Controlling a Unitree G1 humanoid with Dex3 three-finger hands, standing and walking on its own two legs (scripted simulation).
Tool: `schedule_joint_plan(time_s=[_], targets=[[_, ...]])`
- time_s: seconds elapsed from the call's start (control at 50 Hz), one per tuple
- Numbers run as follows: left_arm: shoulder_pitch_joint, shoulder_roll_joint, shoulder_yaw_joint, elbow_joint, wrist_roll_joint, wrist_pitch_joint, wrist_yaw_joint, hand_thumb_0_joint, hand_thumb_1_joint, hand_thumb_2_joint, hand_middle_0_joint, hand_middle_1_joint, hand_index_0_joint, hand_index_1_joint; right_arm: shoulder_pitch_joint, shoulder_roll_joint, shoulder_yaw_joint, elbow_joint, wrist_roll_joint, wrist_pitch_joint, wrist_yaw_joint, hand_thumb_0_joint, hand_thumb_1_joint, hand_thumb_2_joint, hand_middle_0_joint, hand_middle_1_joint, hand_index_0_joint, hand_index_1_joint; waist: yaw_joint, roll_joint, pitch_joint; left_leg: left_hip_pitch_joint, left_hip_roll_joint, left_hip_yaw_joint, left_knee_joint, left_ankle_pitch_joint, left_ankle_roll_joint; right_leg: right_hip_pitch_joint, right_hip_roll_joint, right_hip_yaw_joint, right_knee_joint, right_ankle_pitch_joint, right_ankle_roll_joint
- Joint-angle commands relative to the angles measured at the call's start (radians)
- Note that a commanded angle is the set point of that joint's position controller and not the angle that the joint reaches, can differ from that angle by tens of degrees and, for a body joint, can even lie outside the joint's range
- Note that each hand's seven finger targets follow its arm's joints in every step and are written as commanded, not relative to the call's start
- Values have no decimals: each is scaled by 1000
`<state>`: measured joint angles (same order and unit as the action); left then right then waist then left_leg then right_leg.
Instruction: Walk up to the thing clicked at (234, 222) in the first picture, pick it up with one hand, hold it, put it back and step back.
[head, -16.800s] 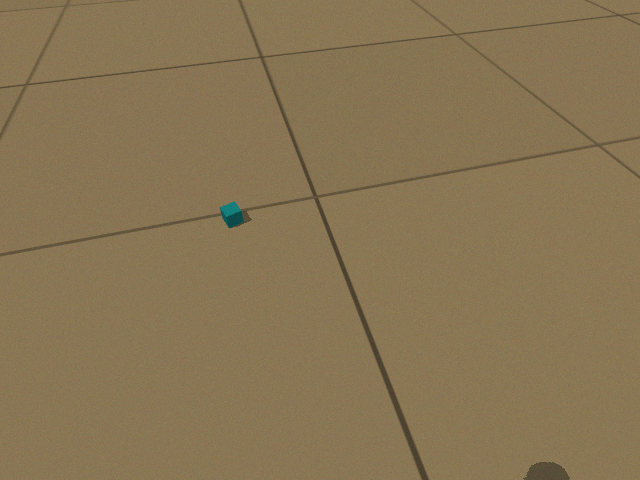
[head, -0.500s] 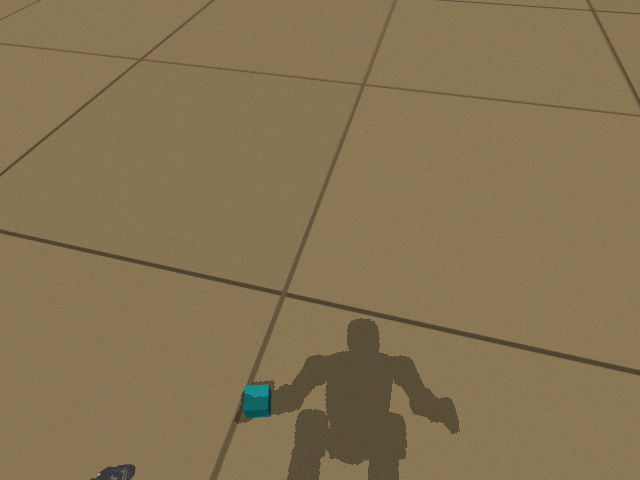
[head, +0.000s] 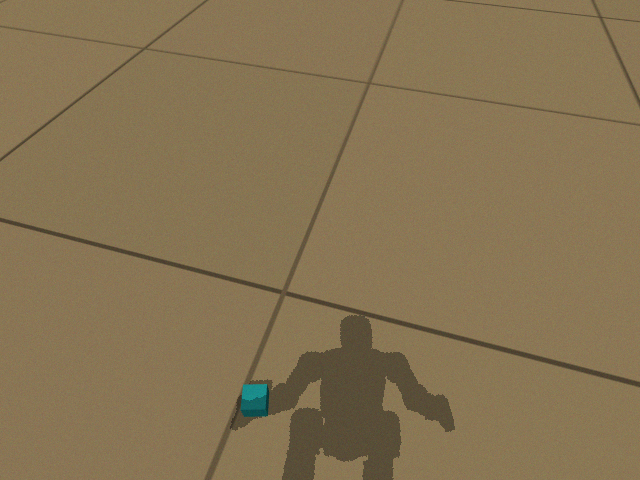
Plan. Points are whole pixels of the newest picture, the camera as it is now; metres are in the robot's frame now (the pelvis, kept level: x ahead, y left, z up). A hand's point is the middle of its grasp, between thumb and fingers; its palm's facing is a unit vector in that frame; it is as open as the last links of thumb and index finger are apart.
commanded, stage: walk up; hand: left
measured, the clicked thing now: (255, 400) +0.44 +0.21 -0.74
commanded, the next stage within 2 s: stand in 0.02 s
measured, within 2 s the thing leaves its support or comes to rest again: neither
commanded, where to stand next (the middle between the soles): +0.05 -0.02 m, yaw -1 degrees
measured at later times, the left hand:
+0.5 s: hand out of the picture +0.10 +0.23 -0.15, palm faces -0.05 -0.94 -0.33, open 7.4 cm
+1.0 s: hand out of the picture +0.12 +0.22 -0.15, palm faces -0.06 -0.94 -0.34, open 7.4 cm
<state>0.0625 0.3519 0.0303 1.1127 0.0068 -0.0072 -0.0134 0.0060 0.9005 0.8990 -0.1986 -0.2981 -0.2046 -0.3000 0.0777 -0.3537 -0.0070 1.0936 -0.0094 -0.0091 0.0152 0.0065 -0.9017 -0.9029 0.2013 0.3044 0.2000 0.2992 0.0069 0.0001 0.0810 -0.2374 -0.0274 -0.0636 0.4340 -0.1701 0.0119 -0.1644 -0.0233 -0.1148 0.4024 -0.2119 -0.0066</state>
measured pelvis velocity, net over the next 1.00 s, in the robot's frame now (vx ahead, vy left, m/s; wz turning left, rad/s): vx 0.03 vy -0.02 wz -0.04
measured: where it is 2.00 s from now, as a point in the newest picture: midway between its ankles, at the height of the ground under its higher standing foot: outside the picture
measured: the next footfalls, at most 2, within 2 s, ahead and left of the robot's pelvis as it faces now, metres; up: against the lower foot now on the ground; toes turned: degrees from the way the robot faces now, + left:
none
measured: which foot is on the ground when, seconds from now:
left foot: down 0.00-1.00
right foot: down 0.00-1.00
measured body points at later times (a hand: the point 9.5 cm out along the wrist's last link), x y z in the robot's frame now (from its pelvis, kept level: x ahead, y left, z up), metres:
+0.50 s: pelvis +0.02 -0.01 +0.01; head +0.03 -0.01 +0.46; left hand +0.11 +0.28 -0.13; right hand +0.10 -0.31 -0.13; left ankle +0.04 +0.11 -0.74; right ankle +0.00 -0.11 -0.74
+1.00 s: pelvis +0.03 -0.02 +0.01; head +0.04 -0.03 +0.46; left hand +0.13 +0.27 -0.12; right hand +0.10 -0.32 -0.13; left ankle +0.04 +0.11 -0.74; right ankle +0.00 -0.11 -0.74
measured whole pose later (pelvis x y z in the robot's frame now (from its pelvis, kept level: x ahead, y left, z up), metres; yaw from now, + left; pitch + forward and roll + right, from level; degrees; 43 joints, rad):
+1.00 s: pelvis +0.03 -0.02 +0.01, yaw -2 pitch -1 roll +0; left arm 0.09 0.34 0.00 1.14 0.01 -0.02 0.00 0.01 0.90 0.90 -0.20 -0.30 -0.20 -0.30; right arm 0.08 -0.34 0.01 1.15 -0.01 -0.01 0.00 0.01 -0.90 -0.90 0.20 0.30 0.20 0.30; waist 0.00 0.01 0.04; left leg -0.11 0.00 -0.03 0.29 -0.15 -0.02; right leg -0.07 0.01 -0.08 0.29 -0.20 -0.03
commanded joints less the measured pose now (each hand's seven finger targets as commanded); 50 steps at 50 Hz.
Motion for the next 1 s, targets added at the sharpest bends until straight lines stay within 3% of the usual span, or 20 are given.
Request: schedule_joint_plan(time_s=[0.0, 0.08, 0.14, 0.2, 0.32, 0.4, 0.44, 0.64, 0.74, 0.94, 0.98], targets=[[-24, 177, 22, -38, 2, -22, 13, 0, 900, 900, -200, -300, -200, -300, -42, -189, -30, -58, -7, -21, -15, 0, -900, -900, 200, 300, 200, 300, -3, 18, -186, 60, 141, -115, -118, 60, 19, 70, -133, 164, -109, -2, -31], [-44, 190, 16, -33, 3, -28, 12, 0, 900, 900, -200, -300, -200, -300, -45, -206, -32, -43, -9, -22, -15, 0, -900, -900, 200, 300, 200, 300, -8, 21, -114, 33, 141, -117, -159, 17, 12, 58, -123, 160, -132, -31, -19], [-27, 199, 13, -22, 3, -35, 15, 0, 900, 900, -200, -300, -200, -300, -52, -202, -32, -39, -6, -28, -17, 0, -900, -900, 200, 300, 200, 300, -6, 12, -138, 85, 149, -101, -145, 157, 13, 78, -131, 162, -128, 80, -17], [-16, 195, 10, -13, 1, -38, 16, 0, 900, 900, -200, -300, -200, -300, -55, -198, -29, -34, -3, -31, -16, 0, -900, -900, 200, 300, 200, 300, -6, 0, -127, 91, 150, -96, -155, 153, 14, 82, -129, 160, -133, 94, -13], [4, 192, 11, -10, 0, -39, 23, 0, 900, 900, -200, -300, -200, -300, -58, -193, -30, -24, -1, -32, -19, 0, -900, -900, 200, 300, 200, 300, -1, -9, -151, 125, 154, -76, -151, 265, 10, 122, -131, 145, -123, 227, -5], [-1, 187, 7, -12, 2, -37, 23, 0, 900, 900, -200, -300, -200, -300, -57, -192, -27, -16, -1, -26, -18, 0, -900, -900, 200, 300, 200, 300, -3, -3, -98, 78, 146, -77, -177, 134, 0, 94, -127, 154, -157, 85, -6], [-5, 195, 9, -16, 3, -36, 23, 0, 900, 900, -200, -300, -200, -300, -55, -190, -27, -14, -1, -26, -18, 0, -900, -900, 200, 300, 200, 300, -4, 6, -107, 81, 147, -80, -179, 122, -1, 95, -127, 157, -157, 70, -10], [-6, 198, 12, -20, -1, -34, 22, 0, 900, 900, -200, -300, -200, -300, -38, -198, -23, -3, 0, -29, -24, 0, -900, -900, 200, 300, 200, 300, -4, 15, -144, 114, 153, -72, -168, 211, -3, 123, -130, 157, -138, 170, -14], [5, 195, 11, -22, -1, -32, 24, 0, 900, 900, -200, -300, -200, -300, -38, -201, -22, -3, 0, -31, -28, 0, -900, -900, 200, 300, 200, 300, 0, 5, -165, 154, 161, -60, -147, 301, 0, 138, -130, 153, -124, 284, -10], [-8, 202, 11, -27, 0, -30, 26, 0, 900, 900, -200, -300, -200, -300, -29, -198, -19, -4, -1, -22, -27, 0, -900, -900, 200, 300, 200, 300, -8, 1, -124, 122, 154, -58, -166, 171, -4, 115, -127, 167, -161, 172, -13], [-4, 206, 12, -28, 0, -29, 26, 0, 900, 900, -200, -300, -200, -300, -40, -197, -20, -6, 0, -25, -27, 0, -900, -900, 200, 300, 200, 300, -5, 8, -128, 134, 158, -60, -166, 199, -5, 114, -126, 163, -155, 190, -15]])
